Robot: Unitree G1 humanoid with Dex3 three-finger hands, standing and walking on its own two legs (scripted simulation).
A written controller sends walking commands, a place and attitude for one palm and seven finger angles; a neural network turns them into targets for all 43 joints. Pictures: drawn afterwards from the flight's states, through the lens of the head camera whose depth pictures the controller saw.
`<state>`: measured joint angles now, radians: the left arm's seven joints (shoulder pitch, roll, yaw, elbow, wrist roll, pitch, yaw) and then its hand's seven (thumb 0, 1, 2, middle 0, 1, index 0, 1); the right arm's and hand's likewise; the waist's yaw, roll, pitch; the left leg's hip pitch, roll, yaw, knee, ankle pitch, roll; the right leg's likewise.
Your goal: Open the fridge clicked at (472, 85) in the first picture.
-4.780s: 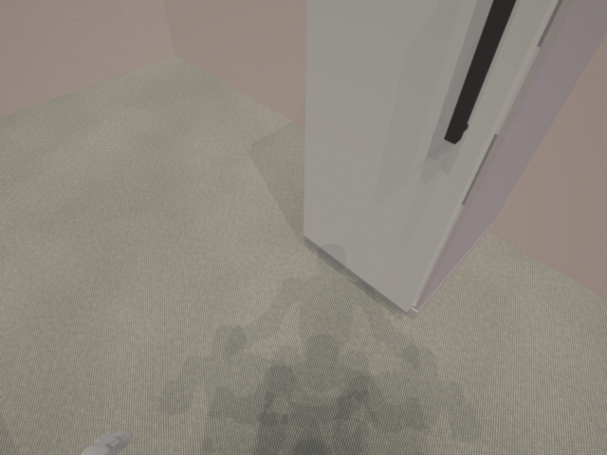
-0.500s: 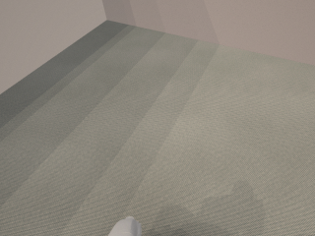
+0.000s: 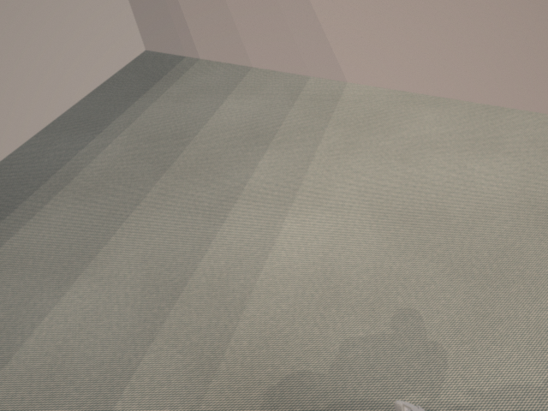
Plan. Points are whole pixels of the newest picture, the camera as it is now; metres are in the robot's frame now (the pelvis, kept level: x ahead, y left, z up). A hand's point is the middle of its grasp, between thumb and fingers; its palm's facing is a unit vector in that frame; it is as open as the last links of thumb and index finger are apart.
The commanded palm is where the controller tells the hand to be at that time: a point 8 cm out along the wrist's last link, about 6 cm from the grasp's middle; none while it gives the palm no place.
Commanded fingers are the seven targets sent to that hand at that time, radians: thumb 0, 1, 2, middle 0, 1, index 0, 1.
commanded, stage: turn to face it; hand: right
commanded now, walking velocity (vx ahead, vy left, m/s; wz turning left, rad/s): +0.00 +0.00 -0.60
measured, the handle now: out of the picture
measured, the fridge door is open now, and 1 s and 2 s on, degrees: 0 0 0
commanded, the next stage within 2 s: none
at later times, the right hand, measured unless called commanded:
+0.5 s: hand out of the picture +0.04 -0.23 -0.14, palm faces +0.29 +0.92 -0.26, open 7.4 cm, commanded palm none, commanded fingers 0.00 -0.90 -0.90 0.20 0.30 0.20 0.30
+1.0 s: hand out of the picture -0.10 -0.13 -0.14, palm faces +0.58 +0.77 -0.25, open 7.4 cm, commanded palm none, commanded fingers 0.00 -0.90 -0.90 0.20 0.30 0.20 0.30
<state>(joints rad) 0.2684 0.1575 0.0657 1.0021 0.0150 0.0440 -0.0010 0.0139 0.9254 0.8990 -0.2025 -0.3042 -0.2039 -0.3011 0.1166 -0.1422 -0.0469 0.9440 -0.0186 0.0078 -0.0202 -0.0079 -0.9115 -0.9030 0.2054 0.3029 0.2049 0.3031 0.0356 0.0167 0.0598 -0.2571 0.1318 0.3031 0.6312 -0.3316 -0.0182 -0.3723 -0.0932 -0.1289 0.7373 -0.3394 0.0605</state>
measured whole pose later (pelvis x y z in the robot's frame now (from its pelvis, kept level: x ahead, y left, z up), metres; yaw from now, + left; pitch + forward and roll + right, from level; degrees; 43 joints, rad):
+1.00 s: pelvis -0.02 +0.05 +0.02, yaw -36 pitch +1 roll -2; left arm 0.17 0.27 0.10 0.96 0.02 0.10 -0.02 0.01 0.91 0.90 -0.20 -0.30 -0.20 -0.30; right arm 0.27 -0.17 -0.03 0.91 -0.02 0.01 -0.01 0.00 -0.91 -0.90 0.20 0.30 0.20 0.30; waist 0.00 -0.02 0.08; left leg -0.19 0.14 0.23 0.51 -0.32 0.00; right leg -0.44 -0.05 -0.01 0.96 -0.40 0.09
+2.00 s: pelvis +0.00 +0.03 +0.02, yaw -72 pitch -1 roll -1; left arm 0.17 0.28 0.09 0.96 0.01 0.09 -0.03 0.01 0.91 0.90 -0.20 -0.30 -0.20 -0.30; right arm 0.26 -0.19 -0.03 0.90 -0.02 0.01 -0.02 0.00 -0.90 -0.90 0.20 0.30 0.20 0.30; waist 0.00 -0.02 0.09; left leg -0.18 0.14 0.25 0.52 -0.31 -0.01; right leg -0.44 -0.05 -0.02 0.96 -0.40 0.09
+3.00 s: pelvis +0.01 +0.02 +0.02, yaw -103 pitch -1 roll -2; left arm 0.23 0.26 0.09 0.98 0.02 0.08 -0.01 0.01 0.91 0.90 -0.20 -0.30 -0.20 -0.30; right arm 0.25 -0.17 -0.02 0.92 -0.02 0.00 -0.02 0.00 -0.91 -0.90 0.20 0.30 0.20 0.30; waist 0.02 -0.04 0.05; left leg -0.19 0.08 0.10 0.49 -0.29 0.00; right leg -0.45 -0.01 0.06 1.06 -0.39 0.07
